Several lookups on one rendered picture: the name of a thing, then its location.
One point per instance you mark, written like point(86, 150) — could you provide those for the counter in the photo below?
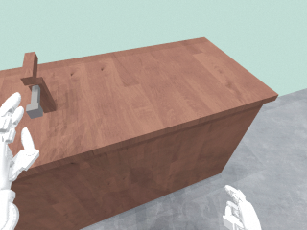
point(121, 129)

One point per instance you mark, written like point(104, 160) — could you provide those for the robot left hand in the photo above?
point(10, 116)

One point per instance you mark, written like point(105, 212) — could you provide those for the robot right hand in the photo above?
point(244, 214)

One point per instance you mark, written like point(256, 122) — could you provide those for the robot left forearm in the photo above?
point(9, 213)

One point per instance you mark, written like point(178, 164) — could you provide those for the tap lever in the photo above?
point(34, 110)

